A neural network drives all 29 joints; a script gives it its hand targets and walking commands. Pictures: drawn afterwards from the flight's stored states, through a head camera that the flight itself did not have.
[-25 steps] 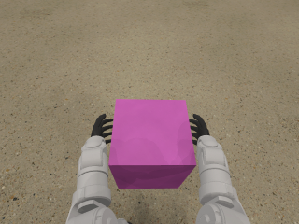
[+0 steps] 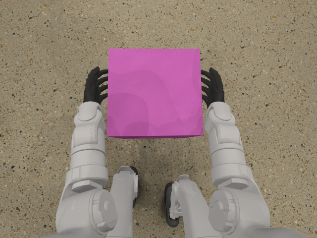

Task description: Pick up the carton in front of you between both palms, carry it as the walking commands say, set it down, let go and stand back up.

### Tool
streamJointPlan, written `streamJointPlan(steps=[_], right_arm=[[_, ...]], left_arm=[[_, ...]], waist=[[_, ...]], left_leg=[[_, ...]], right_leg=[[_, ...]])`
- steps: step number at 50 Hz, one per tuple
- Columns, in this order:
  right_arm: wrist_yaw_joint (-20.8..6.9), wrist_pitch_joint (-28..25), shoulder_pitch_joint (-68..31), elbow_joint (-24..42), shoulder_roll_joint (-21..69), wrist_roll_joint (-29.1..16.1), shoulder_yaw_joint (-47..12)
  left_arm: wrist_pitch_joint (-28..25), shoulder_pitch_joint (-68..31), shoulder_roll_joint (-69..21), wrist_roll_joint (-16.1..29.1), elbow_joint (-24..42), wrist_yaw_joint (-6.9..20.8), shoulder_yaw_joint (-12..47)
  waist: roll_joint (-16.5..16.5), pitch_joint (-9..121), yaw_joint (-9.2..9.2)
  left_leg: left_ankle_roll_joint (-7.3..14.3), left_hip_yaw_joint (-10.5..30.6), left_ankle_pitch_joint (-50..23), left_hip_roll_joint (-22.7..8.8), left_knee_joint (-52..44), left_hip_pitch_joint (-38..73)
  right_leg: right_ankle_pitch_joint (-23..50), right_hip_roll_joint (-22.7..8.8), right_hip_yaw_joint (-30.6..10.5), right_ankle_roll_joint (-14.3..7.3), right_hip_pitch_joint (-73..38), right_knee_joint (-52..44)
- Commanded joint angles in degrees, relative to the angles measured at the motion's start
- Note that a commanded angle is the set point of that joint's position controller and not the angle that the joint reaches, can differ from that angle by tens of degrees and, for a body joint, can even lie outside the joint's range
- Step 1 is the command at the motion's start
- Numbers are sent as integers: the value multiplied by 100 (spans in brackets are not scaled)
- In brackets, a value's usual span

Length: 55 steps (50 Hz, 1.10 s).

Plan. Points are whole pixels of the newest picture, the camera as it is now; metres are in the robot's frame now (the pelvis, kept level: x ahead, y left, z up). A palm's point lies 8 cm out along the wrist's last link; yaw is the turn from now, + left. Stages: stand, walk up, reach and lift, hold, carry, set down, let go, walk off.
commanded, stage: set down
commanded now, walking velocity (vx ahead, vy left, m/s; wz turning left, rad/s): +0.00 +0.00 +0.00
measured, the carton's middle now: (154, 102) +0.45 +0.04 -0.15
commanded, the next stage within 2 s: none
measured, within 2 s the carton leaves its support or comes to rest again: rests again in 1.78 s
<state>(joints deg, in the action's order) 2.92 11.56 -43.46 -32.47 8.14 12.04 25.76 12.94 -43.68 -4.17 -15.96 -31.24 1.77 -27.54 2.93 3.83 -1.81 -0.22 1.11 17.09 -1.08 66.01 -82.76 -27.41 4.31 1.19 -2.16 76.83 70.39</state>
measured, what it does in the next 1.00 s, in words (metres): lowers itself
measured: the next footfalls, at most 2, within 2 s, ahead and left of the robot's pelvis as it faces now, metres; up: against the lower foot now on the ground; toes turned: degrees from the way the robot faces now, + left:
none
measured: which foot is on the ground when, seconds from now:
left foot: down 0.00-1.00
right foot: down 0.00-1.00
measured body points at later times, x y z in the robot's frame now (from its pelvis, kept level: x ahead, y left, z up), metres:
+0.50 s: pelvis -0.02 +0.02 -0.13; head +0.28 +0.04 +0.20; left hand +0.47 +0.20 -0.24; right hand +0.50 -0.11 -0.23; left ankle +0.11 +0.12 -0.61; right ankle +0.03 -0.09 -0.61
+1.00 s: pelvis -0.03 +0.01 -0.23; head +0.34 +0.02 +0.02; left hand +0.51 +0.20 -0.38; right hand +0.54 -0.10 -0.39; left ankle +0.11 +0.12 -0.61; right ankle +0.03 -0.09 -0.61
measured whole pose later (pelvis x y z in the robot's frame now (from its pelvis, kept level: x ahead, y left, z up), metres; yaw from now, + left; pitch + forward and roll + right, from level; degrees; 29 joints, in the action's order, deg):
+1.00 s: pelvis -0.03 +0.01 -0.23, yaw -1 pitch +45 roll +0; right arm 5.7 15.4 -80.6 -49.3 -11.0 4.3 15.9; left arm 17.4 -77.3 7.5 -8.1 -42.2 -4.9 -27.0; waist 1.8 -10.8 -4.7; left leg 0.7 -0.6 25.4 -1.9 111.9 -131.6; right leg -39.3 5.1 1.4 -1.2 125.0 119.1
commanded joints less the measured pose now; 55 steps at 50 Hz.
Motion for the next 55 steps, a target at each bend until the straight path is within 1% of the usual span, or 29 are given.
streamJointPlan(steps=[1,5,7,16,23,31,38,47,48,49,51,53,55], right_arm=[[-1321,157,-3215,-466,4836,-294,-2914],[-1399,230,-3583,-640,4700,-295,-2734],[-1419,239,-3769,-680,4635,-333,-2715],[-1489,310,-4646,-731,4410,-674,-2867],[-1524,393,-5192,-882,4130,-795,-2805],[-1541,425,-5709,-1121,3797,-840,-2662],[-1471,394,-6171,-1237,3543,-1036,-2804],[-1246,263,-6758,-1302,3214,-1434,-3260],[-1219,228,-6930,-1200,3165,-1479,-3327],[-1194,184,-7043,-1199,3082,-1490,-3338],[-1159,122,-7090,-1339,2931,-1453,-3312],[-1129,93,-7069,-1405,2880,-1419,-3283],[-1090,59,-7220,-1248,2946,-1497,-3390]], left_arm=[[194,-2948,-4858,355,-528,1306,2869],[321,-3276,-4915,388,-648,1261,2749],[355,-3421,-4948,425,-676,1206,2757],[461,-4210,-4995,719,-531,891,3007],[528,-4816,-4828,846,-513,719,3004],[516,-5478,-4470,893,-615,655,2805],[440,-5964,-4079,1041,-647,673,2731],[302,-6573,-3491,1470,-634,766,2775],[291,-6404,-3596,1550,-806,782,2763],[277,-6340,-3653,1585,-999,807,2677],[283,-6194,-3685,1583,-1383,885,2459],[281,-6191,-3702,1636,-1497,968,2373],[253,-6258,-3764,1764,-1458,1009,2388]], waist=[[-207,4484,-132],[-274,4778,-74],[-315,4990,-74],[-360,5945,-135],[-342,6024,-138],[-321,5836,-163],[-207,5794,-284],[-10,5660,-487],[66,5565,-437],[144,5417,-424],[273,4976,-414],[349,4808,-388],[433,5092,-405]], left_leg=[[114,-53,-1134,828,306,3103],[72,-62,-1170,839,711,2781],[43,-70,-1228,843,918,2669],[-66,-86,-1380,861,1821,2414],[-93,-78,-1223,854,2384,2103],[-81,-135,-1051,803,2999,1552],[-48,-234,-1124,730,3611,1085],[-18,-356,-1404,607,4424,596],[-1,-347,-1431,608,4480,577],[17,-330,-1516,602,4581,475],[26,-314,-1522,576,4738,44],[-5,-349,-1430,552,4836,-457],[-7,-397,-1514,541,4930,-534]], right_leg=[[1051,491,-449,344,-549,-698],[994,547,-323,304,111,-197],[987,578,-260,293,412,59],[845,684,-40,281,1610,1086],[581,677,53,258,2369,1679],[362,648,90,233,2966,2273],[429,611,63,245,3106,2809],[787,536,-16,267,2842,3486],[778,550,3,279,2867,3534],[839,536,-6,282,2918,3599],[957,486,-58,273,2872,3725],[1209,445,-116,260,2505,3864],[1527,431,-124,279,2163,3991]])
